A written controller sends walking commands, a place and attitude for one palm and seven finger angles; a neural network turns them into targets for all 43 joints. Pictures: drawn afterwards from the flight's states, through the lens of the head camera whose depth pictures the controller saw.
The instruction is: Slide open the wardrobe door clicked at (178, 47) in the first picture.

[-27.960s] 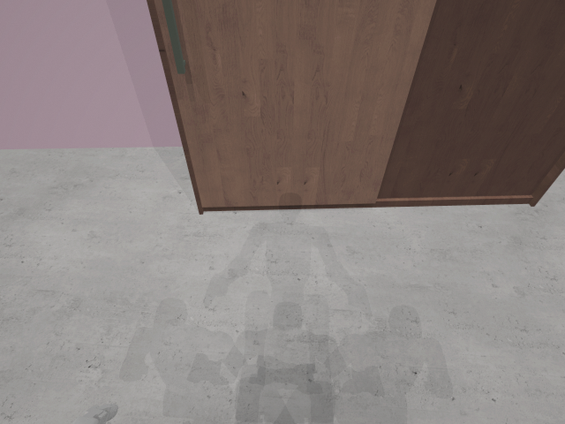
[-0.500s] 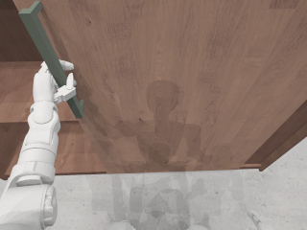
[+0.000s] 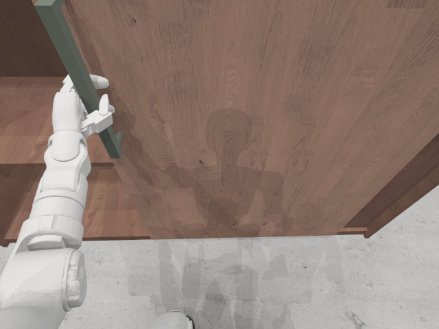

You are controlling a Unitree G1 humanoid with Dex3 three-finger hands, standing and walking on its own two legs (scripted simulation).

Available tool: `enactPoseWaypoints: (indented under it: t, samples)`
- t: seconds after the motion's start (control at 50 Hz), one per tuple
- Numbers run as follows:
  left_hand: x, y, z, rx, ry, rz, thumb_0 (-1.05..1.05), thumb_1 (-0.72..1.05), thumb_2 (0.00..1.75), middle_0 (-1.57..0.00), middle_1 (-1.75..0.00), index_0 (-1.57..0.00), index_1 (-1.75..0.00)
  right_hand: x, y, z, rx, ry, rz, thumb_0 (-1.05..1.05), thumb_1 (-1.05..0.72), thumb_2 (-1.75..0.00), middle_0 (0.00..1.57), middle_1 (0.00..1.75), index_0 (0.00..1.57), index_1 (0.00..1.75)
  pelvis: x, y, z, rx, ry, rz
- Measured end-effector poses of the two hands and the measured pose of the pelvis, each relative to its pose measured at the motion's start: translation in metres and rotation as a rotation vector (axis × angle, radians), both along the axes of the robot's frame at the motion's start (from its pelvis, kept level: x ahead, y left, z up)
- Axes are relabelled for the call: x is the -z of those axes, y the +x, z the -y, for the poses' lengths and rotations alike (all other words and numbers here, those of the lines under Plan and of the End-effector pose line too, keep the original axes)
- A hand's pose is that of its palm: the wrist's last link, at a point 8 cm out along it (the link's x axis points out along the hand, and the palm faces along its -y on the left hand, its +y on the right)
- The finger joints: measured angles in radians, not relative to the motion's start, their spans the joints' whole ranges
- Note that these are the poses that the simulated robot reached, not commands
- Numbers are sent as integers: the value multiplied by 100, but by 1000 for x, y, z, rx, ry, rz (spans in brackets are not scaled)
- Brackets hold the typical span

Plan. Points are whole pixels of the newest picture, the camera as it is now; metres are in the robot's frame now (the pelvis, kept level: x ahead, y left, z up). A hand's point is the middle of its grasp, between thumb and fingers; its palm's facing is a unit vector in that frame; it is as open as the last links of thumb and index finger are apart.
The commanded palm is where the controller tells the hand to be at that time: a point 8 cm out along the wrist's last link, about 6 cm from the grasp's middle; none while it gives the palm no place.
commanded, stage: stop walking and hold the door there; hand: left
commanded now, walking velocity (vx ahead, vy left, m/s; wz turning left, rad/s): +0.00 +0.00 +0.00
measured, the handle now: (93, 91) +0.49 +0.26 +0.14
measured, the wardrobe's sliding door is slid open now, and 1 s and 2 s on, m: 0.66 0.66 0.66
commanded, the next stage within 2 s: loosen the grip on the handle in 0.18 s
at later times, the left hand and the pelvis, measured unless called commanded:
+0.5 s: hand (100, 114) +0.44 +0.24 +0.13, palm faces +0.27 -0.93 -0.23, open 7.7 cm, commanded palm +0.42 +0.27 +0.12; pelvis -0.01 +0.00 +0.00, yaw +0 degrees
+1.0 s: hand (105, 120) +0.45 +0.24 +0.11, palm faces +0.26 -0.95 -0.18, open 14.0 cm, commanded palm +0.41 +0.28 +0.11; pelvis +0.00 +0.02 -0.01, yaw -3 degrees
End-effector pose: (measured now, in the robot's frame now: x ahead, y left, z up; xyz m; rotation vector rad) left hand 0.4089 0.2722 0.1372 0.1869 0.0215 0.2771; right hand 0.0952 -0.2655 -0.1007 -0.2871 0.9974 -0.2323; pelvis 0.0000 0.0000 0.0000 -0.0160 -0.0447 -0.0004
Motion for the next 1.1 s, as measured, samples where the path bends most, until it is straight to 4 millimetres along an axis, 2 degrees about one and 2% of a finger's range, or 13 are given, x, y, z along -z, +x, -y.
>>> enactPoseWaypoints:
  t: [0.06, 0.12, 0.28, 0.4, 0.5, 0.66, 0.8, 0.92, 1.1]
  samples:
    - [0, 0, 0, 5, -15, -4, -10, 73, 80, -46, -140, -32, -140, -9, -6, 12, 28, -43, 9, 1, -91, -90, 20, 30, 20, 30, -1, 1, -3, 12, 3, -3]
    - [-1, -1, 1, 2, -14, -13, -9, 74, 79, -46, -140, -30, -140, -12, -10, 15, 32, -56, 18, 1, -91, -90, 20, 30, 20, 30, -2, 0, -5, 19, -3, -11]
    - [-2, -2, 2, -7, -3, -27, -9, 75, 78, -45, -139, -28, -140, -7, -16, 1, 34, -2, 7, 1, -91, -90, 20, 30, 20, 30, -6, 0, -1, 24, -5, -25]
    - [-4, 3, -10, -12, -93, -74, -8, 60, 75, -45, -139, -35, -140, -11, -16, -4, 25, 35, 70, 1, -90, -90, 20, 30, 20, 30, -3, -2, 2, 9, 10, -85]
    - [-9, -4, -8, -12, 33, -44, -3, 34, 63, -42, -138, -41, -140, -9, -25, 0, 23, 31, 94, 1, -90, -90, 20, 30, 20, 30, 1, -10, -3, 4, 0, -99]
    - [6, 5, -3, 2, -26, -19, -1, -25, 34, -40, -134, -40, -136, -2, -59, -1, 49, 11, 6, 1, -90, -90, 20, 30, 20, 30, 8, -20, -7, 27, -2, -133]
    - [15, 7, -9, -6, -3, -38, -1, -47, 23, -34, -126, -34, -127, 3, -77, -9, 94, 18, -34, 1, -90, -90, 20, 30, 20, 30, 8, -13, -12, 44, -8, -140]
    - [18, 8, -10, 1, -22, -26, -1, -52, 21, -30, -120, -34, -126, 4, -71, -19, 106, 26, -37, 1, -90, -90, 20, 30, 20, 30, 7, -4, -17, 49, -12, -137]
    - [19, 8, -14, 22, -16, -17, -1, -54, 20, -32, -120, -36, -123, 3, -37, -27, 73, 36, 19, 1, -90, -90, 20, 30, 20, 30, 7, 3, -21, 52, -9, -142]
